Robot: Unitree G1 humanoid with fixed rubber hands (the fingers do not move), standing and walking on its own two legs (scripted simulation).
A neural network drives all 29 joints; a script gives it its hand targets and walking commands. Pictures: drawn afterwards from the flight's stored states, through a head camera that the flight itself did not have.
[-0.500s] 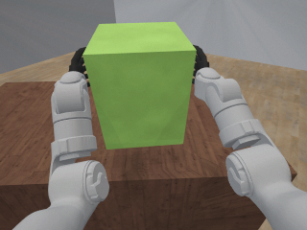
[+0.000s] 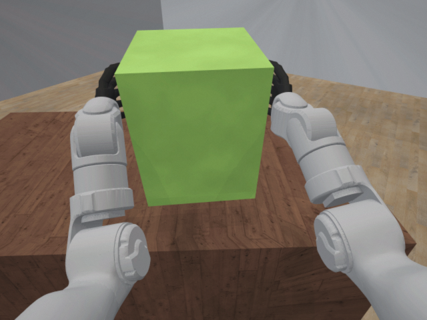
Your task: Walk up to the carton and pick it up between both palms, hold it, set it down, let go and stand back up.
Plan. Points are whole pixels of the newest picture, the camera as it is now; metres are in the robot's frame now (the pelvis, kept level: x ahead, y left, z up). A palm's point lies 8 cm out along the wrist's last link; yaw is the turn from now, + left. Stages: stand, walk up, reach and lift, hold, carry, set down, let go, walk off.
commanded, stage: hold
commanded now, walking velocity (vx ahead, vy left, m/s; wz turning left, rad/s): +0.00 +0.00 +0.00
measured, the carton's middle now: (196, 115) +0.40 +0.01 +0.26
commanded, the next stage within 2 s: none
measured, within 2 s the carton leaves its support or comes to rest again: neither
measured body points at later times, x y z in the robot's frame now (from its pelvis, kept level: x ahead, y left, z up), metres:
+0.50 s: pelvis +0.00 +0.00 +0.00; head -0.09 +0.02 +0.44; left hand +0.39 +0.15 +0.30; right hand +0.38 -0.14 +0.29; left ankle +0.01 +0.13 -0.75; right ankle +0.01 -0.10 -0.75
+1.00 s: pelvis +0.00 +0.00 +0.00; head -0.09 +0.02 +0.44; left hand +0.38 +0.15 +0.30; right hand +0.38 -0.14 +0.29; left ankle +0.01 +0.13 -0.75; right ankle +0.01 -0.10 -0.75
